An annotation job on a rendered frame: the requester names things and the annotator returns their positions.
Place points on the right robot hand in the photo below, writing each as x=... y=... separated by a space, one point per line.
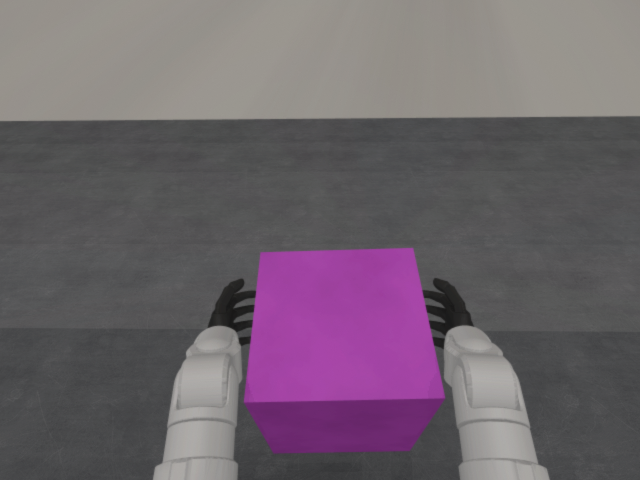
x=455 y=313

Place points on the robot right forearm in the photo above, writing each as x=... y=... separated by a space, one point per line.
x=491 y=416

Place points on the robot left forearm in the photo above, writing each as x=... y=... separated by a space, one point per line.
x=203 y=412

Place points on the left robot hand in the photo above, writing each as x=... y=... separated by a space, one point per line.
x=225 y=313

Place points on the carton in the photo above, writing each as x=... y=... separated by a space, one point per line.
x=341 y=356

